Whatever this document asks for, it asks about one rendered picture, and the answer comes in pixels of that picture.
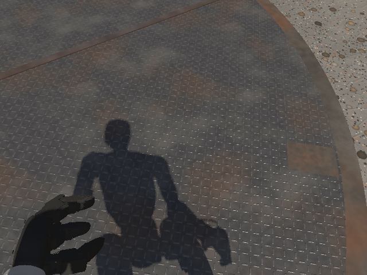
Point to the robot left hand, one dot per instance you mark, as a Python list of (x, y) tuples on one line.
[(44, 232)]

